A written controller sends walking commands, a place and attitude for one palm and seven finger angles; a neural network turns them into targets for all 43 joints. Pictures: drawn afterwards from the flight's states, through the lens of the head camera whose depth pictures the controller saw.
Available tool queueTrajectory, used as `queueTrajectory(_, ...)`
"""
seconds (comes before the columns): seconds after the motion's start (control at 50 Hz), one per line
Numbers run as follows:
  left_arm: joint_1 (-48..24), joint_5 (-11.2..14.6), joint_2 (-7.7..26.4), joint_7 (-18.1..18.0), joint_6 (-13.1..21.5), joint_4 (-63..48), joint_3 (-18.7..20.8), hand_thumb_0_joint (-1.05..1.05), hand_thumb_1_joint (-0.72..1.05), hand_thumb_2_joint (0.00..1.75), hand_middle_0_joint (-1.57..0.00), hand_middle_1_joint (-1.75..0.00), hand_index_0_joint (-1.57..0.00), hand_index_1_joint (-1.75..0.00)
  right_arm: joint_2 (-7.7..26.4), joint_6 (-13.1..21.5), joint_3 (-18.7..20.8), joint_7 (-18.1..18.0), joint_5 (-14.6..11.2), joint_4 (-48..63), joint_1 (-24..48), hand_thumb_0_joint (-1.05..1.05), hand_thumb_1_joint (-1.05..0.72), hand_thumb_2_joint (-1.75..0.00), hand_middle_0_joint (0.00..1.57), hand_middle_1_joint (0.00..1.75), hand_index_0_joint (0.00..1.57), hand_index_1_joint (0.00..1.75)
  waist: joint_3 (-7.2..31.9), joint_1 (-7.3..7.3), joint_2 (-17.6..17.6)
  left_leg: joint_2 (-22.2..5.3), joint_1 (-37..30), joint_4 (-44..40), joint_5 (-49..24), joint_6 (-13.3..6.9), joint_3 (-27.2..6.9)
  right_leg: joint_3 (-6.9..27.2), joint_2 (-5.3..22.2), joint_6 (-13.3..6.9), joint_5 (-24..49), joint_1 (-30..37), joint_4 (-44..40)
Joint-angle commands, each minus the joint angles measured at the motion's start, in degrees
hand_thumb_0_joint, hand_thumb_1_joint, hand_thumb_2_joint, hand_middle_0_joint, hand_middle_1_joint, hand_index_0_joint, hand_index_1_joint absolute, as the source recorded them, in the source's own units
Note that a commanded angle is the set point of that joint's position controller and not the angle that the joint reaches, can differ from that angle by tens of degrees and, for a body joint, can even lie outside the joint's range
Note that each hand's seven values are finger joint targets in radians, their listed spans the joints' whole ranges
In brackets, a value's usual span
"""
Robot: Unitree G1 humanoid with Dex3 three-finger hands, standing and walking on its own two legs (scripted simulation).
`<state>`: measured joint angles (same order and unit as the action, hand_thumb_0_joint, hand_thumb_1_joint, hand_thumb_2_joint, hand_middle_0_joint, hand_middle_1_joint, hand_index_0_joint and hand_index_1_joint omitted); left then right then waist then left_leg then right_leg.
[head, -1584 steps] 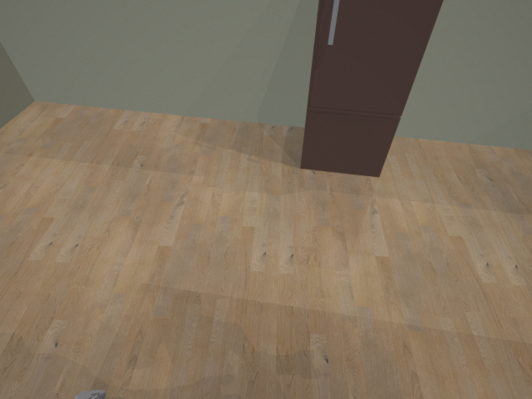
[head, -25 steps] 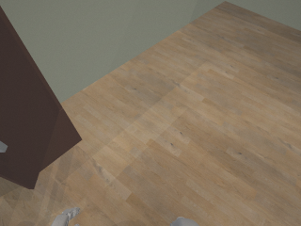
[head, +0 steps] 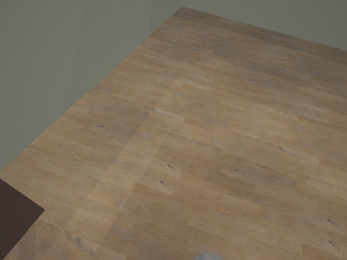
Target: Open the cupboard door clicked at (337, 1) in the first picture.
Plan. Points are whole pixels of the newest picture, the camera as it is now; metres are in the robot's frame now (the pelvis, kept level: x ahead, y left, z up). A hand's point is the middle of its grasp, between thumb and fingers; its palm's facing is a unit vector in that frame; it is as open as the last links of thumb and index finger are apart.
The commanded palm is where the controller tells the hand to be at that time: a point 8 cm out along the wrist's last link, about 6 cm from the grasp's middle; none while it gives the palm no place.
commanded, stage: walk to a spot facing it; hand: left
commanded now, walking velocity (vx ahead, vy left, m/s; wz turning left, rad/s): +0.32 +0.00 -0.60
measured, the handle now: out of the picture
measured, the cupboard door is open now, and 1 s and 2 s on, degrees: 45 45 45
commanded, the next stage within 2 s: turn to face it in 1.12 s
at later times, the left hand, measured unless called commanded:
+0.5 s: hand (149, 196) +0.31 +0.08 -0.16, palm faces -0.25 -0.95 -0.20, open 7.3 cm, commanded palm none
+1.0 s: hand (180, 128) +0.57 +0.00 -0.16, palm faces -0.40 -0.89 -0.21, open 7.4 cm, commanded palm none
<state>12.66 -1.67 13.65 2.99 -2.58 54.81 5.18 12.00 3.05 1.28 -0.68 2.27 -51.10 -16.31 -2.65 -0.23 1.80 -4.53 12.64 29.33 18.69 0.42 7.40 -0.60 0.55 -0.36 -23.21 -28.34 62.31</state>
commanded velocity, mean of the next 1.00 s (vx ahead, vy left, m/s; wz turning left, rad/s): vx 0.36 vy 0.00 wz -0.34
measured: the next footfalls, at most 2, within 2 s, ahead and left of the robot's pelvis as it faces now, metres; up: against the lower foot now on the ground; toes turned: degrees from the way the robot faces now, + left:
right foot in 0.24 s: +0.20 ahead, -0.16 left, +0.00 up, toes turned -17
left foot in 0.66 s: +0.45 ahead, +0.00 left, +0.00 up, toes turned -13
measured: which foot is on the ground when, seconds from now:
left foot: down 0.00-0.24, up 0.26-0.64, down 0.66-1.00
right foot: up 0.00-0.22, down 0.24-0.66, up 0.68-1.00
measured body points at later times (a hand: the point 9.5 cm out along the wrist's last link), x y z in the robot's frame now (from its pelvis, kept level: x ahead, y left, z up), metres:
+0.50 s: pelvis +0.19 -0.08 +0.00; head +0.24 -0.09 +0.45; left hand +0.32 +0.13 -0.15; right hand +0.18 -0.33 -0.14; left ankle +0.28 +0.06 -0.68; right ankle +0.16 -0.15 -0.74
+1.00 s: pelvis +0.42 -0.14 +0.00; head +0.44 -0.17 +0.45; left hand +0.60 +0.05 -0.14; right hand +0.29 -0.35 -0.16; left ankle +0.41 +0.01 -0.74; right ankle +0.44 -0.29 -0.72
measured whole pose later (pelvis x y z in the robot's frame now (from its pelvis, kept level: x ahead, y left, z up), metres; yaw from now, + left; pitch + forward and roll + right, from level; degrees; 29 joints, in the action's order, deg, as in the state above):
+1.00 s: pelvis +0.42 -0.14 +0.00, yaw -26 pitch +0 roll +1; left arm 10.4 -1.6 11.4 2.8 0.3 56.8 4.3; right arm 12.1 1.8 2.7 0.3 2.1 -60.5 -20.9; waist -2.5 -0.9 -0.7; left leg -5.7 4.9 24.9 19.4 2.6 11.7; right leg -5.9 4.7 -0.9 -13.1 -25.6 37.4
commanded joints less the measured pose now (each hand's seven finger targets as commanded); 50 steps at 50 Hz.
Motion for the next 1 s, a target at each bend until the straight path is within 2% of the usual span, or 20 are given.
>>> queueTrajectory(0.0,-10.4,-0.01,-0.1,1.46,3.12,-8.51,-0.78,0.0,0.9,0.9,-0.2,-0.3,-0.2,-0.3,8.31,1.44,2.21,-1.31,0.0,-1.18,-9.81,0.0,-0.9,-0.9,0.2,0.3,0.2,0.3,0.79,-3.01,-11.36,-13.53,-15.4,-13.0,-26.41,-4.39,-4.06,-2.86,3.76,1.1,5.57,-14.44,-1.8)
queueTrajectory(0.12,-14.37,0.05,0.6,1.6,2.49,-8.51,-1.03,0.0,0.9,0.9,-0.2,-0.3,-0.2,-0.3,9.53,0.71,2.34,-0.74,0.28,-2.93,-10.75,0.0,-0.9,-0.9,0.2,0.3,0.2,0.3,-0.93,-2.97,-12.24,-14.95,-9.17,-12.53,-24.62,-4.1,3.36,-8.07,1.35,-0.9,8.45,-0.7,-20.34)
queueTrajectory(0.16,-9.96,0.04,2.03,1.31,2.7,-7.04,-0.58,0.0,0.9,0.9,-0.2,-0.3,-0.2,-0.3,10.51,0.38,2.4,-0.72,0.08,-2.95,-9.51,0.0,-0.9,-0.9,0.2,0.3,0.2,0.3,0.43,-0.05,-11.48,-15.24,-8.14,-5.55,-33.78,-3.51,5.37,-9.88,-0.83,-2.68,6.88,8.12,-23.41)
queueTrajectory(0.18,-2.77,-0.02,3.56,0.98,3.11,-4.9,0.11,0.0,0.9,0.9,-0.2,-0.3,-0.2,-0.3,10.93,0.28,2.31,-0.66,-0.23,-2.49,-7.82,0.0,-0.9,-0.9,0.2,0.3,0.2,0.3,3.23,3.87,-9.11,-13.65,-3.82,4.57,-37.92,-2.22,7.03,-10.39,-2.58,-4.15,7.58,19.78,-26.78)
queueTrajectory(0.2,8.65,-0.22,8.21,0.24,3.85,-1.74,1.39,0.0,0.9,0.9,-0.2,-0.3,-0.2,-0.3,9.79,0.38,1.97,0.05,-1.08,-1.33,-5.03,0.0,-0.9,-0.9,0.2,0.3,0.2,0.3,9.04,9.56,-0.86,-10.34,7.99,19.73,-33.05,-0.03,9.41,-3.13,1.69,-7.21,4.97,37.95,-30.55)
queueTrajectory(0.22,17.73,0.0,16.12,-0.99,4.37,0.28,3.73,0.0,0.9,0.9,-0.2,-0.3,-0.2,-0.3,5.27,0.65,1.18,0.24,-2.47,1.61,-3.31,0.0,-0.9,-0.9,0.2,0.3,0.2,0.3,15.76,12.24,15.68,0.34,26.77,42.21,12.87,3.29,8.16,29.28,21.46,-14.74,6.47,50.87,-39.69)
queueTrajectory(0.24,15.76,1.67,17.88,-1.7,3.94,0.23,3.58,0.0,0.9,0.9,-0.2,-0.3,-0.2,-0.3,6.33,0.43,1.86,-0.05,-2.18,2.98,2.09,0.0,-0.9,-0.9,0.2,0.3,0.2,0.3,10.41,11.26,10.08,-1.17,33.07,50.25,17.39,2.26,-3.64,36.08,25.36,-17.02,4.8,43.57,-47.31)
queueTrajectory(0.26,8.72,1.51,15.33,-2.11,3.84,-1.64,2.68,0.0,0.9,0.9,-0.2,-0.3,-0.2,-0.3,6.63,0.43,2.31,-0.09,-1.98,2.63,2.01,0.0,-0.9,-0.9,0.2,0.3,0.2,0.3,6.65,7.22,8.6,-3.89,32.49,52.06,10.05,2.09,-6.29,32.75,23.28,-15.77,-5.12,34.11,-49.16)
queueTrajectory(0.34,-2.74,0.28,6.59,-3.02,5.26,-4.53,0.35,0.0,0.9,0.9,-0.2,-0.3,-0.2,-0.3,3.81,-1.64,2.17,0.35,-0.54,-2.6,-2.72,0.0,-0.9,-0.9,0.2,0.3,0.2,0.3,2.99,-1.33,3.29,-5.63,18.72,35.22,0.77,3.11,-5.85,12.94,14.25,-11.34,7.1,14.34,-50.51)
queueTrajectory(0.52,4.45,0.69,6.5,-2.41,6.85,0.88,0.57,0.0,0.9,0.9,-0.2,-0.3,-0.2,-0.3,2.54,-0.19,2.35,1.58,-0.99,1.0,8.77,0.0,-0.9,-0.9,0.2,0.3,0.2,0.3,1.22,1.48,3.71,-1.18,17.77,10.73,-5.78,2.52,-3.92,11.44,12.05,-11.13,21.0,23.58,-47.73)
queueTrajectory(0.56,4.97,0.85,6.41,-2.63,6.74,1.67,0.43,0.0,0.9,0.9,-0.2,-0.3,-0.2,-0.3,3.07,0.24,2.41,1.53,-0.98,0.75,9.35,0.0,-0.9,-0.9,0.2,0.3,0.2,0.3,0.59,1.0,3.18,0.06,12.52,5.49,-7.64,1.98,-2.97,11.16,11.58,-9.85,23.31,23.13,-45.54)
queueTrajectory(0.6,4.12,0.95,5.55,-2.73,6.59,1.83,0.31,0.0,0.9,0.9,-0.2,-0.3,-0.2,-0.3,4.72,0.79,2.94,0.97,-0.72,-1.59,3.25,0.0,-0.9,-0.9,0.2,0.3,0.2,0.3,1.66,-2.44,-0.25,1.23,-1.58,-1.52,-9.61,0.72,-2.75,9.07,8.55,-7.72,25.21,16.41,-37.56)
queueTrajectory(0.62,3.82,1.15,4.24,-2.5,6.52,1.05,0.17,0.0,0.9,0.9,-0.2,-0.3,-0.2,-0.3,8.43,1.21,3.82,0.38,-0.2,-3.89,-4.76,0.0,-0.9,-0.9,0.2,0.3,0.2,0.3,5.96,-5.84,-6.56,-4.37,-14.32,-4.26,-6.44,-2.31,-10.59,5.86,4.55,-5.41,22.47,8.35,-25.35)
queueTrajectory(0.64,6.99,1.51,1.21,-2.02,6.62,0.42,-0.37,0.0,0.9,0.9,-0.2,-0.3,-0.2,-0.3,14.65,1.35,5.16,-0.1,0.97,-5.29,-12.64,0.0,-0.9,-0.9,0.2,0.3,0.2,0.3,12.6,-7.32,-18.98,-20.07,-26.07,-8.88,-2.37,-9.25,-29.97,-2.39,-2.76,-2.59,1.11,-3.73,-5.54)
queueTrajectory(0.66,3.12,1.0,2.02,-1.91,7.13,-1.48,-0.65,0.0,0.9,0.9,-0.2,-0.3,-0.2,-0.3,14.92,0.35,4.92,-0.42,0.52,-5.39,-14.87,0.0,-0.9,-0.9,0.2,0.3,0.2,0.3,9.98,-8.22,-14.29,-25.3,-22.7,-14.01,0.95,-13.42,-38.19,0.87,-2.63,-2.58,-8.91,-9.01,6.2)
queueTrajectory(0.72,-1.17,0.02,1.68,-1.2,6.07,-1.28,-0.25,0.0,0.9,0.9,-0.2,-0.3,-0.2,-0.3,7.2,0.91,3.13,-0.26,0.19,-2.96,-4.09,0.0,-0.9,-0.9,0.2,0.3,0.2,0.3,-0.76,-3.17,-10.33,-19.94,-3.71,-19.45,9.1,-9.25,-26.36,3.21,4.77,-1.79,2.47,-12.15,12.17)
queueTrajectory(0.82,-0.82,0.04,-1.51,-0.05,4.12,-1.08,-1.07,0.0,0.9,0.9,-0.2,-0.3,-0.2,-0.3,7.41,1.68,2.98,-0.19,-0.17,-4.5,-3.17,0.0,-0.9,-0.9,0.2,0.3,0.2,0.3,2.05,-0.4,-9.13,-13.56,-1.26,-19.02,-6.26,-6.84,-5.65,-1.68,5.89,-0.25,7.51,-0.82,-12.0)
queueTrajectory(0.92,-3.34,-0.16,-0.55,0.11,4.0,-1.57,-0.51,0.0,0.9,0.9,-0.2,-0.3,-0.2,-0.3,8.22,0.41,3.35,0.45,0.04,-5.61,-3.8,0.0,-0.9,-0.9,0.2,0.3,0.2,0.3,-1.33,0.0,-7.46,-13.66,2.32,-17.29,1.96,-6.12,-2.61,-6.33,3.14,-0.06,10.7,8.17,-23.37)
queueTrajectory(0.96,0.82,-0.22,1.29,-0.11,4.28,-0.04,0.04,0.0,0.9,0.9,-0.2,-0.3,-0.2,-0.3,8.02,0.0,3.05,0.5,-0.07,-6.01,-3.53,0.0,-0.9,-0.9,0.2,0.3,0.2,0.3,0.12,2.32,-4.72,-11.39,3.7,-9.51,0.16,-3.95,-0.08,-7.77,1.12,-0.87,10.87,17.45,-28.79)
queueTrajectory(0.98,7.66,-0.35,4.13,-0.49,4.79,2.05,0.72,0.0,0.9,0.9,-0.2,-0.3,-0.2,-0.3,7.21,-0.01,2.65,0.69,-0.48,-5.84,-2.79,0.0,-0.9,-0.9,0.2,0.3,0.2,0.3,2.16,5.76,-0.44,-7.5,8.02,2.37,-4.54,-1.97,3.88,-4.05,2.24,-2.89,6.38,26.99,-32.33)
